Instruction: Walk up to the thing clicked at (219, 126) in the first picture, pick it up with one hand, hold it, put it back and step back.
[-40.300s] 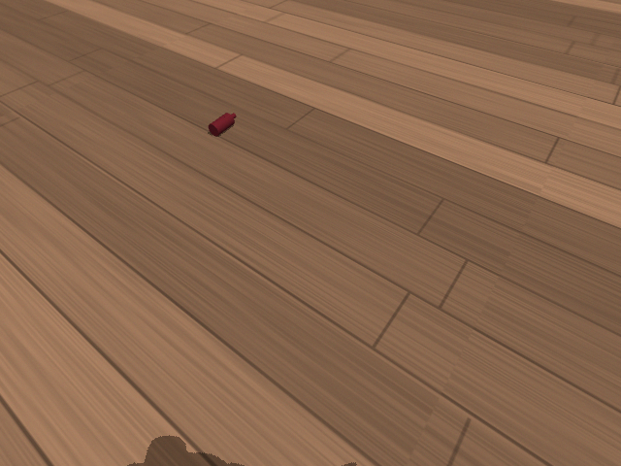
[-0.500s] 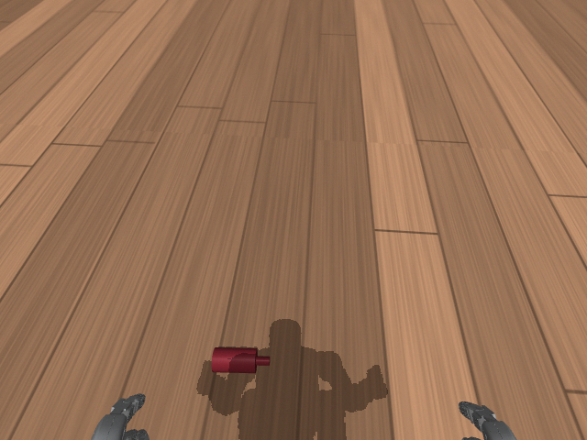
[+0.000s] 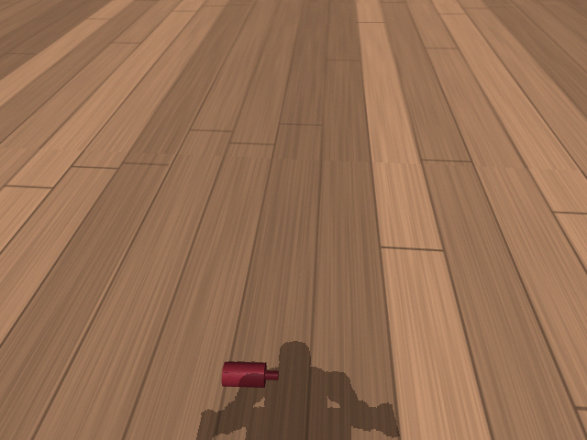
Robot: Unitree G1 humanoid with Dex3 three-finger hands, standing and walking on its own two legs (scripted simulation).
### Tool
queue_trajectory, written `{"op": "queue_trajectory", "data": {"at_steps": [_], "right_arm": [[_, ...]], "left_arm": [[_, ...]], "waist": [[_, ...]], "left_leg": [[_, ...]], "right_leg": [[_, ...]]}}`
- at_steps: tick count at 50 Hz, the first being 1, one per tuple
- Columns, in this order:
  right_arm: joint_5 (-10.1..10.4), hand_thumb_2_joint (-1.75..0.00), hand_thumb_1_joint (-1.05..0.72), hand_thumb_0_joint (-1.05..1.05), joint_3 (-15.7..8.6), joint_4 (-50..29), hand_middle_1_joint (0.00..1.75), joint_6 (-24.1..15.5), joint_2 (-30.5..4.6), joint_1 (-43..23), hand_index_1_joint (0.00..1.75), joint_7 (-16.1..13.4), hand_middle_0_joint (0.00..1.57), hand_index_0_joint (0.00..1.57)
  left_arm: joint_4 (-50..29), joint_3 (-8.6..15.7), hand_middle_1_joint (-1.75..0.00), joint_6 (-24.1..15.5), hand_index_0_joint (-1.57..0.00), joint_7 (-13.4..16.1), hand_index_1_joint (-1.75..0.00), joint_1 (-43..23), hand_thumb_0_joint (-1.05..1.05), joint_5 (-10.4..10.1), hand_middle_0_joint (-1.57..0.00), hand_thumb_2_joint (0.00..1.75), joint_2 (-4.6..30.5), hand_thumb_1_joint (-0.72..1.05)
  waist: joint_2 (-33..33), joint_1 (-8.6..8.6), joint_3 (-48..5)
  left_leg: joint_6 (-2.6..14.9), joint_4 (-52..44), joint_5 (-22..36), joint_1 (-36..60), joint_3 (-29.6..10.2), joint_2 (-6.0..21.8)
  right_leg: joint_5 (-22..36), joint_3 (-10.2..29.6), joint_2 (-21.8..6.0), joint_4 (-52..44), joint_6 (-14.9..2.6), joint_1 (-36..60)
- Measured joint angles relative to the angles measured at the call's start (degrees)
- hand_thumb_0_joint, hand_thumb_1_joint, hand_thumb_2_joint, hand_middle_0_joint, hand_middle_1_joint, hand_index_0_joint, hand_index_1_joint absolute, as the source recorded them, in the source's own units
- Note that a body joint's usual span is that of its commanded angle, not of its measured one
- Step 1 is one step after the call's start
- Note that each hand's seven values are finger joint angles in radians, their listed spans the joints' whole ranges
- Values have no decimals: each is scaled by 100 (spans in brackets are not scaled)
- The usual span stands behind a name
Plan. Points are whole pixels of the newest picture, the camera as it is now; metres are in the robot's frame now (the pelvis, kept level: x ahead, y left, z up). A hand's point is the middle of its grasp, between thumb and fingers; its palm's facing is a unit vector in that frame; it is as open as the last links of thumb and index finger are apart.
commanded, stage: stand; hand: left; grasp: from above
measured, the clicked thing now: (251, 374) +0.45 +0.18 -0.74
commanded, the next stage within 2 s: step back in 1.74 s
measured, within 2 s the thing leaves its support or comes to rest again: neither
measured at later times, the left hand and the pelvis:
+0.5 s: hand out of the picture +0.06 +0.22 -0.16, palm faces +0.03 -0.94 -0.33, open 7.4 cm; pelvis +0.01 -0.01 +0.00, yaw +0 degrees
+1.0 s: hand out of the picture +0.09 +0.22 -0.16, palm faces +0.02 -0.94 -0.34, open 7.4 cm; pelvis +0.02 -0.02 +0.00, yaw +0 degrees
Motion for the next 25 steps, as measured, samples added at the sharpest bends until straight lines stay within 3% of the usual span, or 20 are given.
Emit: {"op": "queue_trajectory", "data": {"at_steps": [25], "right_arm": [[44,-90,-90,0,117,254,30,-22,-152,-69,30,33,20,20]], "left_arm": [[326,-52,-30,-75,-20,-63,-30,-234,0,-46,-21,90,82,90]], "waist": [[5,-61,4]], "left_leg": [[-119,-193,64,28,-89,130]], "right_leg": [[111,-80,130,-304,-118,90]]}}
